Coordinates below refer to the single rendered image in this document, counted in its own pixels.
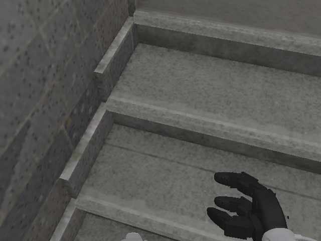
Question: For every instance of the robot right hand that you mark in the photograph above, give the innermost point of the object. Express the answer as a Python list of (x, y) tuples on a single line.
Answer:
[(254, 218)]

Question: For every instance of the robot right forearm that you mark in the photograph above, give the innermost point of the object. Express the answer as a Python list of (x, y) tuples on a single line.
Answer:
[(279, 234)]

